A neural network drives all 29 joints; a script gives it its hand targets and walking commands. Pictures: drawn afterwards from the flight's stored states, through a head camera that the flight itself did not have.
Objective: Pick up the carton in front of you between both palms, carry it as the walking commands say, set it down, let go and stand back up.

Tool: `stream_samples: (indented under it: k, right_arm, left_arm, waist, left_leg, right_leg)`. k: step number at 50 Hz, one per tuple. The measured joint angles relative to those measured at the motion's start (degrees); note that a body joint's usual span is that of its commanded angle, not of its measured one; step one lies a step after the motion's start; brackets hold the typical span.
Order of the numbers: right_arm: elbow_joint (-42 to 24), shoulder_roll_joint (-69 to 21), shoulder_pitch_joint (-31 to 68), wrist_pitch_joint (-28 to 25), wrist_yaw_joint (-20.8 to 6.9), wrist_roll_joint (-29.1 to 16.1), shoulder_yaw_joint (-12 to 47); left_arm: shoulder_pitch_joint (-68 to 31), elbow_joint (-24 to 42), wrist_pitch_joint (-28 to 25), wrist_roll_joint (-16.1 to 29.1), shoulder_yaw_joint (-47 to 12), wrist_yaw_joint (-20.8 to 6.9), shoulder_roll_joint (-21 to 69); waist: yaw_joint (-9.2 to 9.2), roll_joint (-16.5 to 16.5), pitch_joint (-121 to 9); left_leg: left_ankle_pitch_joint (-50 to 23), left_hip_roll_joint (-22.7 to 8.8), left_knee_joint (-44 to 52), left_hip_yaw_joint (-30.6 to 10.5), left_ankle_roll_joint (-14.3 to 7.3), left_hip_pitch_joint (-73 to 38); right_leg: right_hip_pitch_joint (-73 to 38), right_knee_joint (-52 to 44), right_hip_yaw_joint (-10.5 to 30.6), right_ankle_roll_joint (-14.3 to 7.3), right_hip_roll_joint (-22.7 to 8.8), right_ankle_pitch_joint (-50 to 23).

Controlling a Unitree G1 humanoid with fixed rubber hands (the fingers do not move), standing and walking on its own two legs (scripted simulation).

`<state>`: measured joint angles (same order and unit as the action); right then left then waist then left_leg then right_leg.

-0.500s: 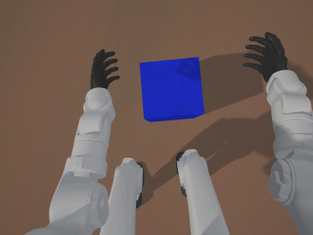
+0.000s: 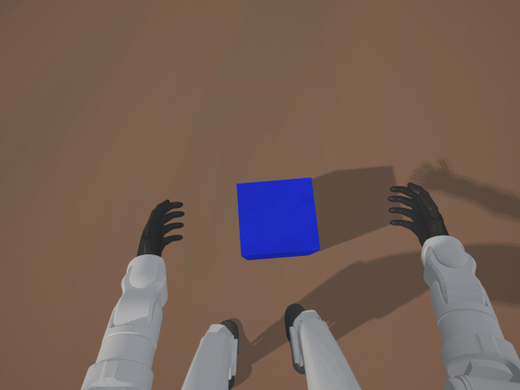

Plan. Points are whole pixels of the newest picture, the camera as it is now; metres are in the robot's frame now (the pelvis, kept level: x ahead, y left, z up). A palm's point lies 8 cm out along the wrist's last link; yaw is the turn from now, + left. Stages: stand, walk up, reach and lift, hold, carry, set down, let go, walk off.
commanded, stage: let go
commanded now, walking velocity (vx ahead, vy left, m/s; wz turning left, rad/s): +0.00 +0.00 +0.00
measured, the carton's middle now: (276, 223) +0.44 -0.04 -0.58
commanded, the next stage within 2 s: stand in 0.88 s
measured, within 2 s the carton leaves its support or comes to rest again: neither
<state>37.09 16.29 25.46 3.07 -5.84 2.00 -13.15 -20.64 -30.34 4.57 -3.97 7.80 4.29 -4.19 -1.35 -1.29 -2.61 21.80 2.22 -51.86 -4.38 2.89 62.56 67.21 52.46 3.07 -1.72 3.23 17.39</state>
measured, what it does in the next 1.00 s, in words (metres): rises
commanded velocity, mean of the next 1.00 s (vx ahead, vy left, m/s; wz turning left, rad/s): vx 0.00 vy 0.00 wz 0.00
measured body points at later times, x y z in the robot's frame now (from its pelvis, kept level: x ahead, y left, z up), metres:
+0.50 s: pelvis +0.05 +0.04 +0.07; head +0.09 +0.04 +0.52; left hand +0.22 +0.27 -0.01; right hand +0.22 -0.20 -0.01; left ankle +0.01 +0.15 -0.67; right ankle +0.05 -0.09 -0.67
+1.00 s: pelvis +0.05 +0.03 +0.07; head +0.06 +0.03 +0.52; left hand +0.21 +0.29 -0.02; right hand +0.21 -0.23 -0.02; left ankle +0.01 +0.15 -0.67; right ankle +0.05 -0.09 -0.67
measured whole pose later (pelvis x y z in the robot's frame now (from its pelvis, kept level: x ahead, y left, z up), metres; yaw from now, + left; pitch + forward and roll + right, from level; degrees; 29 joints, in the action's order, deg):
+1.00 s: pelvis +0.05 +0.03 +0.07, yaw +0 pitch -2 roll -1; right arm 32.1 16.1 -11.8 3.4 -0.2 2.0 -2.7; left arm 10.4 -34.2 4.4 -2.2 2.1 0.8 -15.2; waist 0.1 -1.3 2.3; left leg 19.2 1.5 -29.1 -4.1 -0.4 8.2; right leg 11.5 28.5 2.7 0.2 1.6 15.5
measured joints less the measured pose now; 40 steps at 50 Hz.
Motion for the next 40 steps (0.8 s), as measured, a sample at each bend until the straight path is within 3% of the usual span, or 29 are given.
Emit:
stream_samples:
  k: [13,21,29,40]
  right_arm:
    - [-5.2,-3.4,-23.3,-4.5,2.1,-2.5,6.2]
    - [-9.6,-4.3,-35.7,-4.0,2.4,-2.6,9.1]
    - [-11.7,-4.1,-38.6,1.0,1.5,-1.8,10.3]
    - [-13.1,-4.0,-38.0,4.8,1.3,-1.0,10.3]
  left_arm:
    - [20.3,1.2,-5.1,2.1,-3.0,-4.5,-3.6]
    - [31.5,4.3,-5.0,3.6,-4.8,-6.4,-6.6]
    - [33.9,5.6,-0.6,3.8,-5.8,-7.7,-8.2]
    - [32.6,5.9,2.9,2.9,-5.7,-7.9,-7.3]
  waist:
    - [0.98,0.8,-0.4]
    - [1.48,0.7,2.8]
    - [1.60,0.5,5.8]
    - [1.42,0.1,8.9]
  left_leg:
    - [-2.6,-0.6,14.6,-0.4,-1.7,-25.1]
    - [-5.0,-0.5,24.3,-0.3,-3.1,-43.8]
    - [-5.0,0.0,26.8,0.3,-4.2,-54.9]
    - [-4.0,-0.4,25.9,0.7,-4.1,-59.1]
  right_leg:
    - [-25.9,-15.4,0.0,0.9,-0.6,-2.2]
    - [-45.4,-26.2,0.2,1.9,-1.5,-4.9]
    - [-56.6,-29.1,0.6,2.8,-2.2,-5.0]
    - [-60.7,-28.0,0.5,2.6,-1.9,-3.9]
